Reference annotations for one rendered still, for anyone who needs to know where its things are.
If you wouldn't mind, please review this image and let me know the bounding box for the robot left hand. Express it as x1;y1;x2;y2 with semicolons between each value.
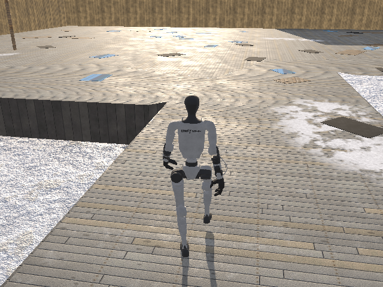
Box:
163;159;177;170

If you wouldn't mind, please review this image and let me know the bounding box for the robot left foot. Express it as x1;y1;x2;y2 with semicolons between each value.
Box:
180;241;189;257

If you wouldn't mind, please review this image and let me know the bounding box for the robot left upper arm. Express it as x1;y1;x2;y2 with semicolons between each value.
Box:
165;120;179;152

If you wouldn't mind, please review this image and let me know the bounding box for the right robot forearm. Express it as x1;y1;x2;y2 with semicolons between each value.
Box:
211;146;223;179

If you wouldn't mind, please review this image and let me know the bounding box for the robot right upper arm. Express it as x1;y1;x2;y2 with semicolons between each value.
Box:
204;121;217;155

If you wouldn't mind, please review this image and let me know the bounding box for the robot foot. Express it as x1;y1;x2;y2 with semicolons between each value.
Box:
203;212;212;224
180;241;189;257

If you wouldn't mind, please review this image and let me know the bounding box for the robot right foot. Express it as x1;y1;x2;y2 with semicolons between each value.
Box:
203;212;212;224

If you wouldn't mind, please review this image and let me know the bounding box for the robot right hand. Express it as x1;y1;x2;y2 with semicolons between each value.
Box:
210;178;224;196

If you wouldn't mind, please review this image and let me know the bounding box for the left robot forearm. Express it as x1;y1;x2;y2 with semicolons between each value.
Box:
163;143;171;162

